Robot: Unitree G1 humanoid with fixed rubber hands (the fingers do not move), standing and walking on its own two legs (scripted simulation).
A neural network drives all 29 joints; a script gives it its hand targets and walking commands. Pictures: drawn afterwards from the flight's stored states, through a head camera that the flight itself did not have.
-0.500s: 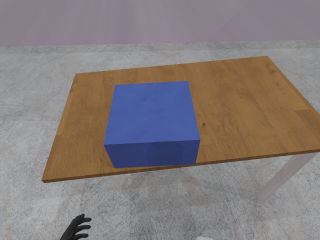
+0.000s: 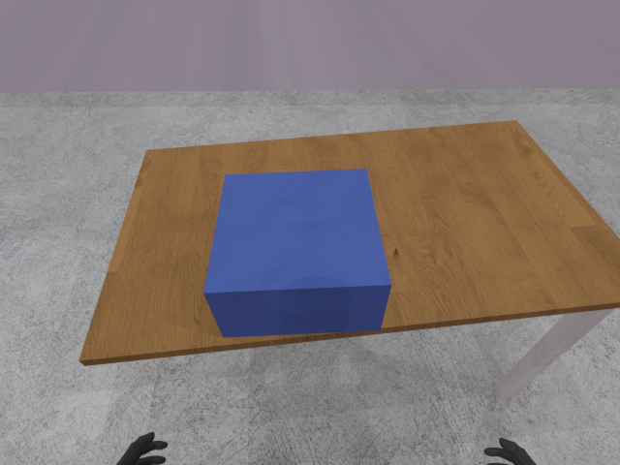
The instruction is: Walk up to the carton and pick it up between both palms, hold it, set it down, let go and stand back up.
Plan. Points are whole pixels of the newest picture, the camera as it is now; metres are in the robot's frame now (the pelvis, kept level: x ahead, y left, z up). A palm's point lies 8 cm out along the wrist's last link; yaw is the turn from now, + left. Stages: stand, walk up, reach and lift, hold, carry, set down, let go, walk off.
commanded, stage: walk up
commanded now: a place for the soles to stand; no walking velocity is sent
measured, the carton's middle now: (298, 248) +0.48 +0.04 -0.05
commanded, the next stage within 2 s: reach and lift in 1.96 s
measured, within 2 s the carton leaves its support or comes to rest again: neither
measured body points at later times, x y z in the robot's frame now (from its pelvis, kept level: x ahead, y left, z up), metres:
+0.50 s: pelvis -0.02 +0.04 -0.01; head +0.01 +0.03 +0.44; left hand +0.07 +0.34 -0.10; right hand +0.06 -0.25 -0.13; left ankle +0.00 +0.17 -0.73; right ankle +0.06 -0.13 -0.72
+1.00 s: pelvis +0.01 +0.07 +0.01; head +0.01 +0.06 +0.46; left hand +0.13 +0.32 -0.10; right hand +0.09 -0.20 -0.11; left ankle +0.00 +0.17 -0.73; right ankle +0.03 -0.06 -0.73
